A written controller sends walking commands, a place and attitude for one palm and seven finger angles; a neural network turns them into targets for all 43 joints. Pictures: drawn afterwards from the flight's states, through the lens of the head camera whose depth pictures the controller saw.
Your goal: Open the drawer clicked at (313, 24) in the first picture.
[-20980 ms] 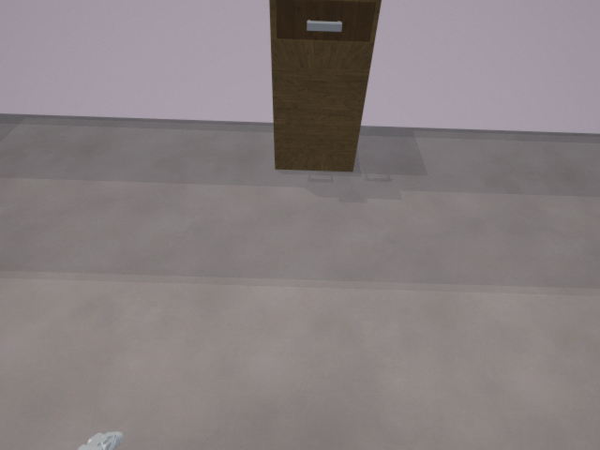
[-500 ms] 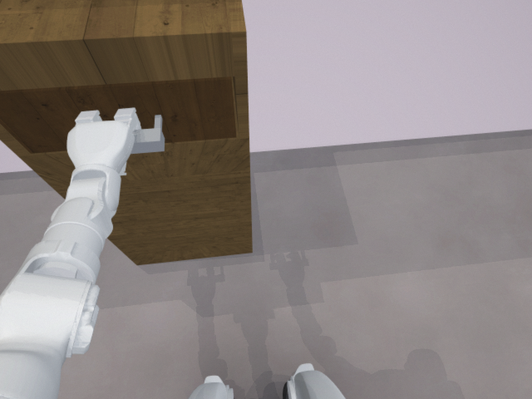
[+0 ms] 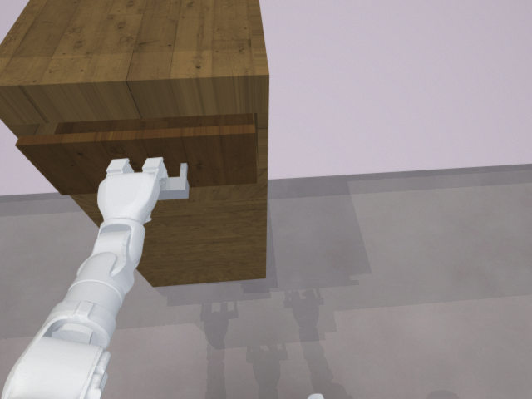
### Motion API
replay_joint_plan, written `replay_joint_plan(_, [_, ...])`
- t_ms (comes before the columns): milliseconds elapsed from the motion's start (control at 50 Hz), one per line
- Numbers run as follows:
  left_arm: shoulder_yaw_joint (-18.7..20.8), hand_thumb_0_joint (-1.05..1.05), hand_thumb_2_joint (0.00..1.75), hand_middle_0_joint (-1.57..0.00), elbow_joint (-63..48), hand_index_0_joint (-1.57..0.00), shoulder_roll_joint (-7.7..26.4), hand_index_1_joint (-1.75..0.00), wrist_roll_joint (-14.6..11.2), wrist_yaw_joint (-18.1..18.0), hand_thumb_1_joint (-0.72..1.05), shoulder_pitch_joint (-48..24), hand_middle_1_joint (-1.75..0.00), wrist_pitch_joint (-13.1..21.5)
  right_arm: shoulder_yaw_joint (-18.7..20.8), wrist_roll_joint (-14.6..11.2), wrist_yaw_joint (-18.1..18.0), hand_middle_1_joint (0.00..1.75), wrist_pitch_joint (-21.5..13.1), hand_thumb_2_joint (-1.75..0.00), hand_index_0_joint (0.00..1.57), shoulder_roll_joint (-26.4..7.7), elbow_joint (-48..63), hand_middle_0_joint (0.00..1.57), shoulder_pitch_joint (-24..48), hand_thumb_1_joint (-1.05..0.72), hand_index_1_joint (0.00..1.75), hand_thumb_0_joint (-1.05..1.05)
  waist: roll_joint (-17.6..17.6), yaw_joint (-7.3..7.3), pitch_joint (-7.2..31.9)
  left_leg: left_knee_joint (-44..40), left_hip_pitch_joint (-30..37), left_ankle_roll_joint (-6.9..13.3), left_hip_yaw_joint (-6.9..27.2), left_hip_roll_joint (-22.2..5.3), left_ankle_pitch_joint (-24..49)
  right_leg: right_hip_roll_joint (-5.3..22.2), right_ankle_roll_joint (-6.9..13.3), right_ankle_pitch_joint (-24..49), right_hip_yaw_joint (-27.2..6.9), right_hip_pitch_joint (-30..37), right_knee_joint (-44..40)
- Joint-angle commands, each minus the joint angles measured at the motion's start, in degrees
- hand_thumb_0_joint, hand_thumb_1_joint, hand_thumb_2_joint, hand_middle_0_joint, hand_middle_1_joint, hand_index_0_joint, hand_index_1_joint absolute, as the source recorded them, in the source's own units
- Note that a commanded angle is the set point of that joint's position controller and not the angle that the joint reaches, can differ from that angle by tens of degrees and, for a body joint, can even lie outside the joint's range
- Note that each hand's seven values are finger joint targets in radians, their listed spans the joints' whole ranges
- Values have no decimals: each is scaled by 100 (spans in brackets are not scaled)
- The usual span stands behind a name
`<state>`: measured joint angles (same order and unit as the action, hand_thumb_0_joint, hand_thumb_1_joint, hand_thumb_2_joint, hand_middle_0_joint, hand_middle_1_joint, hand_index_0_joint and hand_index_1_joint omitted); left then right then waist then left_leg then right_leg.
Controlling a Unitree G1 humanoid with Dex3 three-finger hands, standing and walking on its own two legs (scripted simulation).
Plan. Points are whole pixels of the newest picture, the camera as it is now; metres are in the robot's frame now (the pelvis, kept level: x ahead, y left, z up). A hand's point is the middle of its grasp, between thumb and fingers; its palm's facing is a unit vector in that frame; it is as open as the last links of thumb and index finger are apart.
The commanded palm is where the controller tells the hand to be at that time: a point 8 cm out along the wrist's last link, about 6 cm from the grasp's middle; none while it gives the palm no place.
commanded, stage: pull the drawer open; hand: left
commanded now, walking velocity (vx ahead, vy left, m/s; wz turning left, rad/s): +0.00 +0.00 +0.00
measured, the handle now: (148, 179) +0.47 +0.21 +0.01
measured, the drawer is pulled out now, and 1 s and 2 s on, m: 0.04 0.17 0.30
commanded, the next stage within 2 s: none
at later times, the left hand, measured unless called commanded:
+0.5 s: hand (137, 247) +0.35 +0.21 -0.01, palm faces +0.00 -0.03 -1.00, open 6.0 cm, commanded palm +0.31 +0.21 +0.04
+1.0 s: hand (132, 285) +0.29 +0.21 -0.01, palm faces +0.01 -0.04 -1.00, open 5.9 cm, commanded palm +0.25 +0.21 +0.04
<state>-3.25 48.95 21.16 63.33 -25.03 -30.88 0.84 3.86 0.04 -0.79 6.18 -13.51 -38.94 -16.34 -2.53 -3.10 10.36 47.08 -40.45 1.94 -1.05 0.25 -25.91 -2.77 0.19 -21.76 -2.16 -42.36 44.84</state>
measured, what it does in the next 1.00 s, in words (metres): stands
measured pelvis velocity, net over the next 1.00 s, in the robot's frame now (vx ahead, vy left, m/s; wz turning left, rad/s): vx -0.02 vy -0.02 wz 0.02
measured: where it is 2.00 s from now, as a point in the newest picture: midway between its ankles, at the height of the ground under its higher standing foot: outside the picture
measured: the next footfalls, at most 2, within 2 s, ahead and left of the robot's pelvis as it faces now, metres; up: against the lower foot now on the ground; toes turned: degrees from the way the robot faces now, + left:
none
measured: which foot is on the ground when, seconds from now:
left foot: down 0.00-1.00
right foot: down 0.00-1.00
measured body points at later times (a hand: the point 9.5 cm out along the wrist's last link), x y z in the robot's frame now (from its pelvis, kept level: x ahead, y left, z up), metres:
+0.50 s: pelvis -0.01 -0.01 +0.01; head +0.05 -0.02 +0.45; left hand +0.34 +0.21 +0.05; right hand +0.11 -0.26 -0.12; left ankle -0.05 +0.10 -0.70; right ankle -0.01 -0.12 -0.70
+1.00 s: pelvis -0.02 -0.02 +0.01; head +0.02 -0.04 +0.45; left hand +0.28 +0.20 +0.05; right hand +0.14 -0.27 -0.11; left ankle -0.05 +0.10 -0.70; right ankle -0.01 -0.12 -0.70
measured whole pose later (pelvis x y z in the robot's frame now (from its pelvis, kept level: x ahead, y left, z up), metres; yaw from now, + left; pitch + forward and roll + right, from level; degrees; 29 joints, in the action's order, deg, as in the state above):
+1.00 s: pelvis -0.02 -0.02 +0.01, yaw +1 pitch +12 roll +0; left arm -7.5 26.9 18.5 62.6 -26.2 -5.8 -2.1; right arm 3.1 -0.3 -2.1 3.1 -13.4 -37.7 -10.2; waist -2.5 0.8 8.2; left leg 44.6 -32.4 0.6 -0.7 0.6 -24.0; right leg -2.4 1.5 -21.4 -1.8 -35.4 45.0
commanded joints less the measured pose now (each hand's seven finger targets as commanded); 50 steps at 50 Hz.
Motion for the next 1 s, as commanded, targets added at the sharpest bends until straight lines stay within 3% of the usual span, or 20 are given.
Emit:
replay_joint_plan(0, [304,0,90,-40,-1034,-40,1005,-135,-55,-185,90,-1091,-135,-161,295,20,-8,30,-138,-90,20,-859,470,20,-404,-90,30,0,50,84,1952,-276,1487,-44,93,-37,3871,-61,218,2695,312,1317,-226])
replay_joint_plan(20, [204,0,90,-40,-1118,-40,881,-135,-73,-197,90,-1018,-135,-197,288,19,1,30,-149,-90,20,-846,504,20,-363,-90,30,0,46,96,1962,-290,1532,-35,68,-32,3802,-57,205,2675,315,1338,-255])
replay_joint_plan(80, [283,0,90,-40,-1352,-40,963,-135,-50,-219,90,-854,-135,-295,287,14,-9,30,-150,-90,20,-834,550,20,-253,-90,30,0,91,137,1995,-323,1579,-41,70,-26,3772,-54,208,2701,300,1453,-267])
replay_joint_plan(100, [280,0,90,-40,-1528,-40,961,-135,-69,-217,90,-799,-135,-313,280,18,-8,30,-142,-90,20,-837,575,20,-203,-90,30,0,-64,165,2063,-323,1666,-59,84,-31,3932,-51,226,2752,295,1467,-268])
replay_joint_plan(120, [153,0,90,-40,-1556,-40,816,-135,-75,-220,90,-735,-135,-345,268,4,-5,30,-144,-90,20,-812,589,20,-173,-90,30,0,-44,140,2015,-331,1707,-62,93,-36,3900,-49,216,2697,310,1432,-271])
replay_joint_plan(160, [241,0,90,-40,-1630,-40,875,-135,-84,-226,90,-533,-135,-388,259,8,-13,30,-151,-90,20,-805,593,20,-105,-90,30,0,57,191,1923,-365,1666,-66,87,-33,3834,-55,220,2676,315,1487,-288])
replay_joint_plan(260, [4,0,90,-40,-1821,-40,634,-135,-114,-209,90,-410,-135,-461,211,-5,-49,30,-188,-90,20,-786,659,20,97,-90,30,0,164,145,1613,-470,1561,-61,64,12,3326,-41,218,2448,308,1490,-386])
replay_joint_plan(320, [180,0,90,-40,-1905,-40,836,-135,-92,-226,90,-313,-135,-445,200,-8,-92,30,-214,-90,20,-775,679,20,185,-90,30,0,136,221,1588,-546,1529,-54,63,44,3049,-34,245,2279,285,1576,-407])
replay_joint_plan(380, [-15,0,90,-40,-2060,-40,626,-135,-86,-227,90,-309,-135,-418,191,-8,-104,30,-261,-90,20,-737,701,20,267,-90,30,0,98,209,1552,-571,1525,-49,33,77,2795,-26,255,2179,283,1569,-433])
replay_joint_plan(400, [151,0,90,-40,-2106,-40,794,-135,-87,-240,90,-233,-135,-396,196,-4,-111,30,-261,-90,20,-753,707,20,304,-90,30,0,88,254,1615,-576,1544,-57,45,70,2877,-23,269,2201,251,1631,-438])
replay_joint_plan(420, [114,0,90,-40,-2096,-40,737,-135,-83,-239,90,-79,-135,-400,183,-5,-116,30,-267,-90,20,-729,715,20,321,-90,30,0,48,286,1650,-580,1571,-59,43,77,2867,-20,262,2191,255,1635,-416])
replay_joint_plan(460, [-2,0,90,-40,-2165,-40,588,-135,-125,-234,90,38,-135,-396,168,-5,-124,30,-297,-90,20,-719,737,20,376,-90,30,0,195,270,1578,-589,1498,-51,20,93,2707,-23,249,2178,248,1661,-439])
replay_joint_plan(820, [265,0,90,-40,-2919,-40,760,-135,-152,-343,90,1106,-135,-346,123,-12,-160,30,-523,-90,20,-691,838,20,820,-90,30,0,349,416,1197,-705,1315,-45,-26,178,2018,10,242,1853,107,1805,-529])
replay_joint_plan(860, [119,0,90,-40,-3052,-40,587,-135,-158,-353,90,1214,-135,-354,112,-9,-151,30,-559,-90,20,-672,860,20,868,-90,30,0,248,417,1150,-712,1362,-46,-32,183,1987,12,250,1793,141,1741,-538])
replay_joint_plan(880, [128,0,90,-40,-3108,-40,620,-135,-154,-354,90,1177,-135,-356,120,-5,-156,30,-572,-90,20,-679,843,20,883,-90,30,0,248,400,1177,-701,1399,-42,-39,180,1967,11,246,1795,120,1739,-545])
replay_joint_plan(900, [313,0,90,-40,-3185,-40,789,-135,-149,-364,90,1300,-135,-350,126,-3,-162,30,-564,-90,20,-690,860,20,912,-90,30,0,256,472,1253,-717,1419,-52,-25,182,2058,0,269,1832,106,1833,-536])
replay_joint_plan(980, [88,0,90,-40,-3372,-40,512,-135,-178,-331,90,1746,-135,-397,98,4,-133,30,-594,-90,20,-653,927,20,990,-90,30,0,287,490,1177,-694,1438,-54,-35,195,2149,10,254,1991,117,1849,-507])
